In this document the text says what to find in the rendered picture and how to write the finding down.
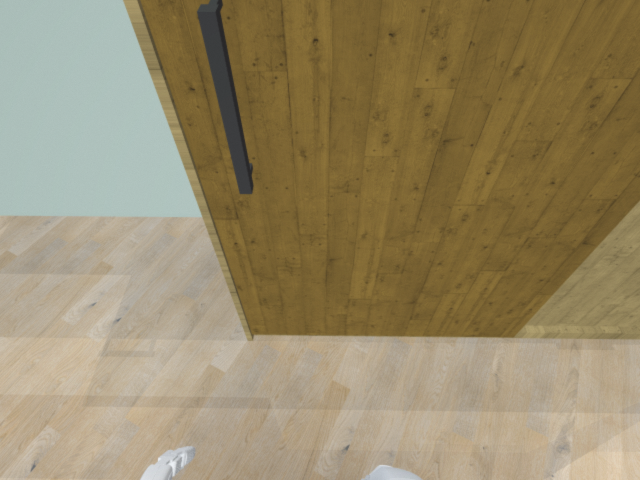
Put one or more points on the wardrobe door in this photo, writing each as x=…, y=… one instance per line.
x=605, y=289
x=420, y=167

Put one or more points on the left robot hand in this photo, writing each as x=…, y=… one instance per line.
x=169, y=464

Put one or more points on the handle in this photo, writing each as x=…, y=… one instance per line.
x=215, y=43

